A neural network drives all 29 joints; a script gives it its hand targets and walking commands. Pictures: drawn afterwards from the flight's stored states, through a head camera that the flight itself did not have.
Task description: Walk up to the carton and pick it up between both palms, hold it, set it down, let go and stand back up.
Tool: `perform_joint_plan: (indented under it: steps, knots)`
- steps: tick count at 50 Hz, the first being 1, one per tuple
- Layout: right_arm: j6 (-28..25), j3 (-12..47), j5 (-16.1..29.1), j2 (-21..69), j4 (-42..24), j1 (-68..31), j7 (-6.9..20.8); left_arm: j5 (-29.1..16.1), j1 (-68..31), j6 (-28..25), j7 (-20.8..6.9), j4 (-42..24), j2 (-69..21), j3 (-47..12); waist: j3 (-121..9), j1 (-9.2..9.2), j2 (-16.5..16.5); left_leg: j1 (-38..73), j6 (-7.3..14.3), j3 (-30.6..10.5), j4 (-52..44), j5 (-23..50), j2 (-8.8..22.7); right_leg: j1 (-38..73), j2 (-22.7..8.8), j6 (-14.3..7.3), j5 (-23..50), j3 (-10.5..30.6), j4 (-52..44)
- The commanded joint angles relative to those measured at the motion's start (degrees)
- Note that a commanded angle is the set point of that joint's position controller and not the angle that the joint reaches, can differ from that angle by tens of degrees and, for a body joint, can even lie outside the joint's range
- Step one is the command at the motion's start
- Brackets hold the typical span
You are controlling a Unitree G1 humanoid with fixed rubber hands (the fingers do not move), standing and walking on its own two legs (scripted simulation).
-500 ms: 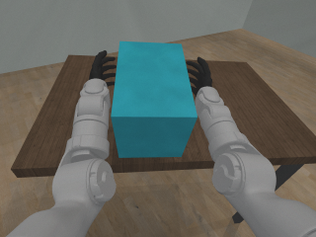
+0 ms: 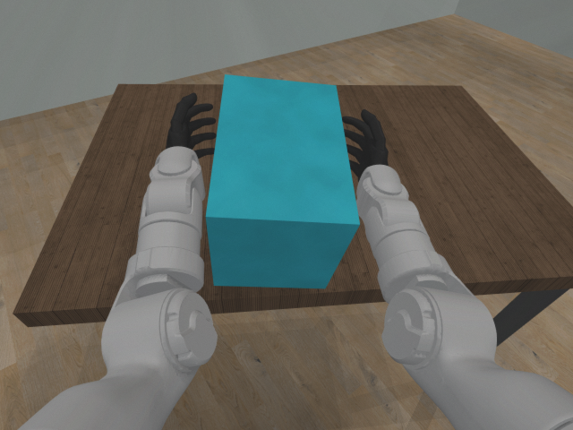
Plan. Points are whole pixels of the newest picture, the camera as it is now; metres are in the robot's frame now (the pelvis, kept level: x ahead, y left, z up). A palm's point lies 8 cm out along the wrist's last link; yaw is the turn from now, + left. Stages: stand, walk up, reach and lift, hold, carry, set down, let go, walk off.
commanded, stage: set down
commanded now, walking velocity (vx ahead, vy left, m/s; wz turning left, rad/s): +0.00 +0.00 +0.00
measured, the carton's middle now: (276, 183) +0.43 +0.02 +0.13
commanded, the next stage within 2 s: none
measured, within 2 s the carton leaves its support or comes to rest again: neither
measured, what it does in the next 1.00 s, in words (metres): stands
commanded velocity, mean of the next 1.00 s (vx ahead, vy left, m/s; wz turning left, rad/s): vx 0.00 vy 0.00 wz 0.00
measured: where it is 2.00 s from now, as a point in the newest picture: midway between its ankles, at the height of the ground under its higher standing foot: outside the picture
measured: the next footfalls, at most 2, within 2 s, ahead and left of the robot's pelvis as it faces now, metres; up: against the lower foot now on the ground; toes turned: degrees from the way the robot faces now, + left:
none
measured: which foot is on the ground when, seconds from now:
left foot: down 0.00-1.00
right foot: down 0.00-1.00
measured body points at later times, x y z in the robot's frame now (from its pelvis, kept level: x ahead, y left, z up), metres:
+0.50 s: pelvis +0.00 +0.00 +0.00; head +0.05 +0.02 +0.45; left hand +0.47 +0.15 +0.14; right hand +0.46 -0.12 +0.12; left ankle +0.01 +0.12 -0.75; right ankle -0.04 -0.10 -0.75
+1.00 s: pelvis -0.01 +0.01 +0.00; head +0.04 +0.03 +0.45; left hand +0.45 +0.15 +0.14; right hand +0.45 -0.11 +0.13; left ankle +0.01 +0.12 -0.75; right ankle -0.04 -0.10 -0.75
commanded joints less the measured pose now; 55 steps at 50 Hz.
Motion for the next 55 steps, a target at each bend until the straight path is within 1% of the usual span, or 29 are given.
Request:
perform_joint_plan:
  steps: [1,3,5,7,10,14,17,19,20,22,23,24,25,27,28,31,33,35,37,39,40,41,45,46,48,50,53,54,55]
  knots:
    - [-3.64,9.00,-7.23,23.34,-8.33,-39.59,10.05,3.49,-31.65,-2.91,-4.45,5.39,-19.92,-6.64,-29.85,6.19,4.33,14.72,-0.71,3.19,0.89,21.30,0.34,-1.35,-0.63,4.17,29.07,-7.17,-0.06]
    - [-3.82,8.58,-7.47,23.25,-7.98,-39.21,10.34,3.43,-31.18,-3.14,-4.34,5.44,-20.14,-6.71,-30.90,6.39,4.84,15.39,-0.80,3.30,1.55,23.01,0.63,-2.77,-0.59,4.04,29.47,-7.21,-0.18]
    - [-4.29,8.81,-7.94,23.85,-8.67,-39.74,10.55,3.46,-31.67,-3.77,-4.05,5.58,-20.33,-6.80,-32.70,6.78,4.52,15.30,-0.71,3.33,2.07,24.10,0.53,-3.05,-0.63,4.09,30.50,-7.20,0.11]
    - [-4.98,8.87,-8.29,24.11,-8.87,-39.98,10.76,3.27,-31.91,-4.55,-3.73,5.20,-21.02,-7.30,-35.20,7.03,5.23,16.14,-1.03,3.20,2.99,26.96,0.94,-3.85,-0.51,3.90,31.66,-7.50,0.65]
    - [-5.64,8.82,-9.10,24.50,-8.38,-38.70,11.00,3.20,-31.37,-5.52,-3.31,4.89,-22.00,-8.14,-37.86,6.87,5.55,17.14,-1.56,3.11,4.40,30.58,1.17,-5.43,-0.26,3.55,32.19,-7.64,0.71]
    - [-6.41,9.69,-9.73,25.80,-9.29,-38.55,11.05,3.39,-30.38,-6.63,-3.07,5.23,-22.44,-7.56,-40.42,7.97,4.52,16.58,-1.24,3.15,5.30,32.65,1.35,-5.34,-0.30,3.84,35.08,-7.65,1.71]
    - [-7.26,10.15,-10.26,26.64,-9.13,-37.85,11.08,3.04,-30.22,-7.64,-2.77,4.71,-23.58,-8.52,-43.41,7.99,4.57,16.35,-1.31,3.23,6.15,34.56,1.55,-5.75,-0.13,3.78,36.71,-7.80,2.50]
    - [-7.91,10.53,-10.73,27.16,-9.62,-37.66,11.10,3.23,-29.82,-8.34,-2.58,5.25,-24.25,-8.46,-44.74,8.53,4.47,16.17,-1.26,3.18,6.80,35.87,1.72,-6.88,-0.08,3.69,37.36,-7.81,2.74]
    - [-8.14,10.54,-10.94,27.42,-9.41,-37.89,11.15,3.26,-29.84,-8.62,-2.49,5.42,-24.12,-8.38,-45.35,8.89,4.49,16.27,-1.13,3.19,6.99,35.92,1.81,-7.41,-0.19,3.62,37.37,-7.79,2.92]
    - [-8.57,10.87,-11.83,28.08,-9.44,-36.94,11.09,2.96,-29.25,-9.43,-2.41,5.58,-24.90,-8.72,-46.66,8.54,4.07,16.70,-1.05,2.88,7.56,37.26,2.03,-8.89,-0.15,3.67,37.80,-7.92,3.14]
    - [-8.66,10.69,-12.21,28.34,-8.73,-36.67,11.11,3.27,-28.88,-9.60,-2.48,6.09,-24.93,-8.14,-45.85,9.07,3.98,17.30,-0.89,2.79,7.67,37.53,2.21,-9.90,-0.30,3.78,37.70,-7.94,3.08]
    - [-8.75,10.21,-12.70,28.23,-7.91,-35.95,11.12,3.17,-28.50,-9.63,-2.55,6.28,-25.01,-8.24,-44.92,8.58,3.98,18.33,-0.98,2.58,7.98,38.66,2.39,-11.25,-0.21,3.83,37.25,-8.25,2.96]
    - [-8.96,9.63,-13.13,28.17,-8.51,-36.54,11.20,3.12,-28.27,-9.70,-2.62,6.69,-25.68,-8.07,-44.71,8.61,4.63,20.09,-1.09,2.17,8.03,39.63,2.78,-13.81,-0.16,3.72,35.49,-8.54,2.56]
    - [-8.84,8.88,-13.86,28.00,-7.40,-35.15,11.12,3.73,-28.08,-9.93,-2.76,7.16,-25.18,-7.32,-43.75,8.62,3.85,19.49,-1.10,2.59,7.70,38.17,2.63,-12.95,-0.09,3.44,33.84,-8.55,1.77]
    - [-8.82,9.14,-13.56,27.94,-7.50,-35.44,11.18,4.40,-27.50,-9.98,-2.80,7.32,-24.84,-6.61,-43.69,9.00,3.49,17.98,-0.98,2.98,7.24,37.07,2.38,-10.91,-0.14,3.43,35.10,-8.01,1.84]
    - [-8.44,8.81,-13.78,28.00,-6.92,-34.82,11.31,5.35,-27.63,-10.25,-3.02,7.08,-24.38,-5.81,-42.39,9.04,2.28,14.06,-0.49,3.46,5.02,31.79,1.87,-5.33,-0.40,3.95,36.29,-7.66,2.18]
    - [-8.14,8.03,-13.78,27.27,-7.49,-35.02,11.49,5.85,-27.65,-10.02,-2.99,7.74,-23.55,-4.82,-40.56,9.30,2.41,12.34,-0.13,3.75,3.93,28.44,1.67,-4.32,-0.51,4.08,35.33,-7.41,2.23]
    - [-7.53,6.87,-13.96,26.55,-6.97,-34.62,11.73,6.20,-27.68,-9.82,-2.96,8.24,-22.81,-4.12,-39.07,8.95,2.50,11.92,0.09,3.85,3.09,25.61,1.70,-4.32,-0.66,3.93,32.60,-7.45,1.76]
    - [-7.10,6.07,-14.26,26.13,-6.25,-33.87,12.05,6.40,-28.09,-9.78,-2.74,7.73,-22.48,-4.22,-38.10,8.61,3.57,13.04,-0.03,3.77,2.72,24.65,1.77,-5.57,-0.50,3.51,29.34,-7.57,1.17]
    - [-7.10,5.07,-14.93,25.81,-6.65,-34.40,12.46,6.40,-28.71,-9.86,-2.46,7.16,-22.43,-4.16,-38.26,8.47,3.74,14.41,-0.06,3.58,2.71,24.53,2.08,-7.36,-0.24,3.18,26.38,-7.83,0.30]
    - [-6.89,4.92,-15.01,25.61,-6.60,-34.49,12.53,6.79,-28.74,-9.74,-2.41,7.09,-22.02,-3.43,-37.60,9.16,3.78,14.58,0.07,3.87,2.55,24.06,2.06,-7.26,-0.27,3.14,25.30,-7.89,0.13]
    - [-7.01,4.45,-15.09,25.14,-7.37,-34.94,12.70,6.51,-28.66,-9.70,-2.21,6.85,-22.04,-3.48,-37.87,8.82,3.97,15.30,0.03,3.66,2.54,24.00,2.16,-8.20,-0.04,2.94,23.80,-8.13,-0.13]
    - [-6.97,3.25,-15.75,24.99,-7.84,-34.64,12.98,6.40,-28.35,-9.72,-1.90,6.71,-22.03,-3.38,-37.63,8.91,4.58,15.50,0.06,3.99,2.42,23.47,2.12,-8.78,-0.03,2.54,21.76,-8.26,-0.56]
    - [-6.98,3.06,-15.82,24.90,-7.62,-34.51,13.16,6.32,-28.73,-9.82,-1.80,6.80,-22.05,-3.71,-38.15,8.56,4.77,15.89,0.01,3.95,2.61,23.65,2.17,-9.47,0.00,2.39,21.15,-8.19,-0.60]
    - [-6.98,2.64,-16.34,24.64,-7.52,-33.80,13.25,6.73,-27.77,-9.70,-1.66,6.72,-22.01,-3.15,-36.81,9.03,4.77,16.44,0.05,3.85,2.83,24.52,2.29,-10.63,0.11,2.31,20.58,-8.33,-0.84]
    - [-6.82,2.21,-16.59,24.80,-7.53,-33.55,13.23,7.05,-27.20,-9.52,-1.77,6.71,-22.30,-2.84,-36.35,8.65,4.82,16.45,0.07,3.75,2.80,24.72,2.30,-10.20,0.24,2.27,20.27,-8.43,-1.09]
    - [-6.77,2.10,-16.87,24.87,-7.39,-32.59,13.39,7.15,-26.29,-9.62,-1.88,6.64,-22.36,-2.53,-35.65,8.91,4.65,16.79,0.30,3.83,2.92,25.28,2.27,-10.78,0.12,2.28,20.36,-8.27,-1.16]
    - [-6.61,1.97,-17.16,24.93,-7.03,-31.68,13.42,7.42,-25.93,-9.70,-1.90,6.74,-22.19,-2.24,-34.64,8.63,4.69,16.70,0.20,3.81,2.89,25.35,2.23,-10.81,0.21,2.37,20.15,-8.29,-1.22]
    - [-6.84,1.90,-17.02,25.12,-8.08,-32.19,13.40,7.40,-25.54,-9.66,-1.91,6.70,-22.55,-2.26,-35.50,8.89,4.76,16.42,0.27,3.85,3.01,25.91,2.15,-10.56,0.36,2.24,20.54,-8.23,-1.10]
